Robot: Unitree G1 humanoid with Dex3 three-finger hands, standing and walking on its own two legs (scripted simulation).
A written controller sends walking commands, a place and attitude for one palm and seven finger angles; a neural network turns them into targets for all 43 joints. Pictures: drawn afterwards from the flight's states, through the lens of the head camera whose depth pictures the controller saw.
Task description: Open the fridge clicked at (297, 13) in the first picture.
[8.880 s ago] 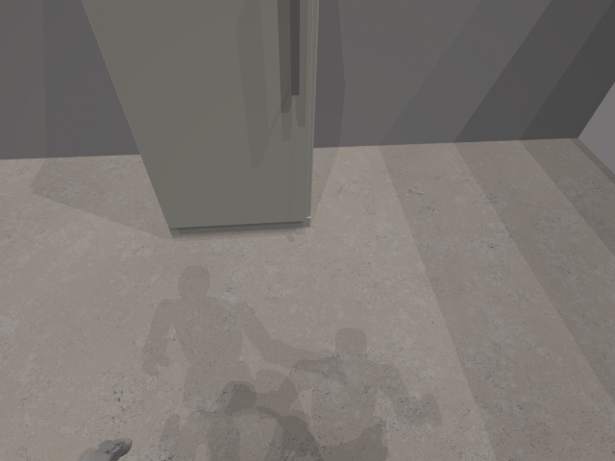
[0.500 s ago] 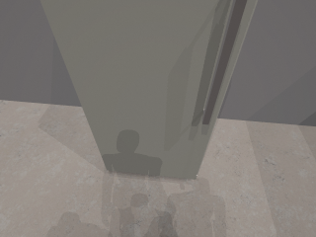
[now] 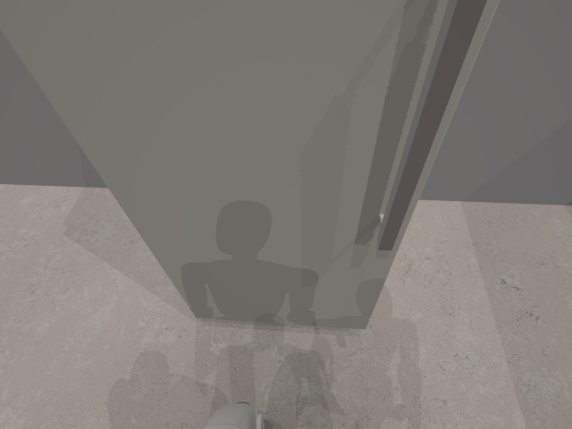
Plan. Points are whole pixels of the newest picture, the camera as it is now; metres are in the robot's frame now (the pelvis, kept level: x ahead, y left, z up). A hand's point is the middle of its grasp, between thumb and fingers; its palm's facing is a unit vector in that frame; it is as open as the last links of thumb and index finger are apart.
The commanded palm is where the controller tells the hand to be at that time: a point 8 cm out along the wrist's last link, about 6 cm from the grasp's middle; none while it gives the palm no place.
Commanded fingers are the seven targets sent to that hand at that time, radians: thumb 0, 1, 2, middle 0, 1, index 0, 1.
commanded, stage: come to a stop and stand still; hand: right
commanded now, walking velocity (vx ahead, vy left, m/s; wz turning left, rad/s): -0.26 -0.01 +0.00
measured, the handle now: (415, 131) +0.46 -0.13 +0.17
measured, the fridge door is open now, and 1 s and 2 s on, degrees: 0 0 0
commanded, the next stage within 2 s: look again from close up in 1.38 s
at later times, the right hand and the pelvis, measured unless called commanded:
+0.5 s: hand out of the picture +0.07 -0.18 -0.19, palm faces +0.10 +0.98 -0.17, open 7.3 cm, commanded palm none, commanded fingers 0.00 -0.90 -0.90 0.20 0.30 0.20 0.30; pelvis +0.00 +0.01 -0.02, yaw -2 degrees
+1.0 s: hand out of the picture -0.08 -0.14 -0.18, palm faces +0.04 +0.99 -0.14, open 7.3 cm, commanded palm none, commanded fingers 0.00 -0.90 -0.90 0.20 0.30 0.20 0.30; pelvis -0.04 +0.00 +0.00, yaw +0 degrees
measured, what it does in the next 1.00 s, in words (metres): steps on the spot: left foot, then right foot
